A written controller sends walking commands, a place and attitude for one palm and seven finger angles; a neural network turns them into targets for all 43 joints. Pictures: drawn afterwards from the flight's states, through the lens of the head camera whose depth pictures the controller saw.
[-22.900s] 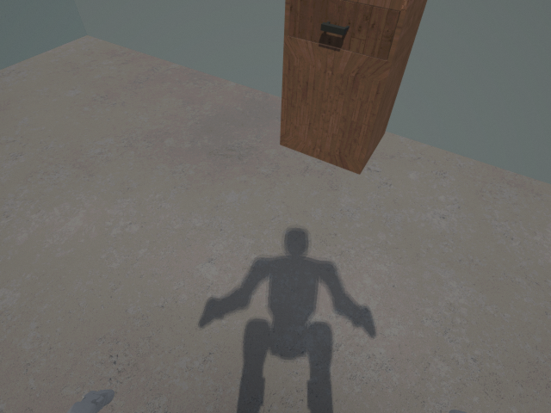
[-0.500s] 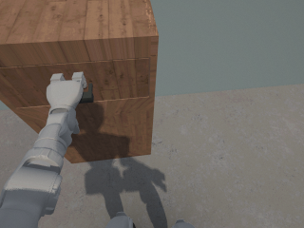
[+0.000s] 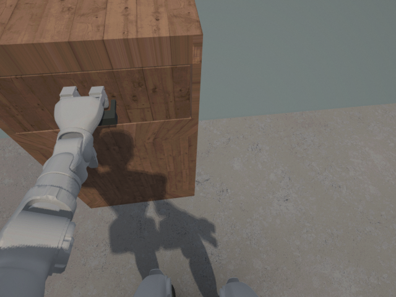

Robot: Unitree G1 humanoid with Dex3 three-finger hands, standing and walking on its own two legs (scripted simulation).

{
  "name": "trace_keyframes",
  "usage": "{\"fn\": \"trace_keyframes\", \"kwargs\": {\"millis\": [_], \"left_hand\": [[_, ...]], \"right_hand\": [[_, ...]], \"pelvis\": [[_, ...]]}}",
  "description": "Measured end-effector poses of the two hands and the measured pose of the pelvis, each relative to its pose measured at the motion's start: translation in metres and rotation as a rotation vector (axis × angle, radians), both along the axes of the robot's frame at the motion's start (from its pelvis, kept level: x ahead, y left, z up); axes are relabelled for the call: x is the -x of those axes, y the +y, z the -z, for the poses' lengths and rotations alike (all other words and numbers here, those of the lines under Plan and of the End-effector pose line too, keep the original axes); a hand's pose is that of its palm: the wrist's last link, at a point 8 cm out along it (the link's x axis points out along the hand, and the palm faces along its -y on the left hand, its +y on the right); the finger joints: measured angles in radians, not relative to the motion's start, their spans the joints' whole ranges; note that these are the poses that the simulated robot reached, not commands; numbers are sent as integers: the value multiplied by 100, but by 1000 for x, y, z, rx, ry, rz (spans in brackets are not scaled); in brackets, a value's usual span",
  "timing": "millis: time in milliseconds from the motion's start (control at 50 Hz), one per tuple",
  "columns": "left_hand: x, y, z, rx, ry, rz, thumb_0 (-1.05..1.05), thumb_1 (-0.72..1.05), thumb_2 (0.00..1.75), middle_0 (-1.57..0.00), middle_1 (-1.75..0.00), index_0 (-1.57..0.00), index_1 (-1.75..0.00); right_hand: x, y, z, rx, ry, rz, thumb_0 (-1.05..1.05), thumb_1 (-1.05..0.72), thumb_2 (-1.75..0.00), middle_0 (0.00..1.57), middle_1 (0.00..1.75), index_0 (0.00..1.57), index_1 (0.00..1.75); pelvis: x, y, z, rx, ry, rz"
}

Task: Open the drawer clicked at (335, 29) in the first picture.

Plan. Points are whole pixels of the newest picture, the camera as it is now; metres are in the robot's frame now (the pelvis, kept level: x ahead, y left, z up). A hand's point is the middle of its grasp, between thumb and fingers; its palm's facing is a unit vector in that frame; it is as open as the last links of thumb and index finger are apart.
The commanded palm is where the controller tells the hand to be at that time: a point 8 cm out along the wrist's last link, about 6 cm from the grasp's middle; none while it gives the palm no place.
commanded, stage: lower the fingers behind the handle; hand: left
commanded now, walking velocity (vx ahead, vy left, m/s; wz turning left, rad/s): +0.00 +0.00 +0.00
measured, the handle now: (94, 112) +0.52 +0.23 +0.02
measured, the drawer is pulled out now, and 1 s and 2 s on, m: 0.00 0.00 0.00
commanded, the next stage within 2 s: lift the fingers back up to retry in 0.06 s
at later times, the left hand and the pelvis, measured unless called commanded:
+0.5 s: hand (91, 124) +0.47 +0.22 +0.03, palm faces -0.05 -0.06 -1.00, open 13.8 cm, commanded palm +0.46 +0.22 +0.10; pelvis +0.02 +0.01 +0.02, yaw +0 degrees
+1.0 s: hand (75, 116) +0.46 +0.24 +0.07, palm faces -0.10 -0.05 -0.99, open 13.8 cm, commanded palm +0.44 +0.23 +0.13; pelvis +0.04 -0.01 +0.04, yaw +1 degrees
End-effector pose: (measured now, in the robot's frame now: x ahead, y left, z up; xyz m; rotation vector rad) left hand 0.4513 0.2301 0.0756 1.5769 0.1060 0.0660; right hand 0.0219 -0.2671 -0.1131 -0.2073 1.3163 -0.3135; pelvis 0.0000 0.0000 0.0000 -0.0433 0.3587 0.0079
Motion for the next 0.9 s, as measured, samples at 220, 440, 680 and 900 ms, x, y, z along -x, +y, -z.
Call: {"fn": "trace_keyframes", "kwargs": {"millis": [220, 440, 680, 900], "left_hand": [[-4, -2, -1, 6, -6, -30, 0, -49, 30, -25, -134, -31, -120], [-4, -3, -8, 55, 42, -12, 0, -48, 30, -28, -125, -32, -121], [-7, -5, -28, 62, -19, -7, 0, -48, 30, -34, -122, -35, -122], [-3, 5, -63, 47, -2, -75, 0, -49, 30, -32, -121, -35, -122]], "right_hand": [[-2, 6, 2, -14, 3, -2, 0, -91, -90, 20, 30, 21, 30], [-7, 8, -10, -9, -10, 24, 0, -91, -90, 20, 30, 21, 30], [-31, 6, -18, -24, -31, 24, 0, -91, -90, 20, 30, 21, 30], [-73, 1, -27, -50, -116, -8, 0, -91, -90, 20, 30, 21, 30]], "pelvis": [[-1, 2, -1, 1, 2, -2], [-11, 5, -13, -1, -28, 6], [-28, 5, -25, -7, -60, 7], [-40, -3, -37, -24, -115, 3]]}}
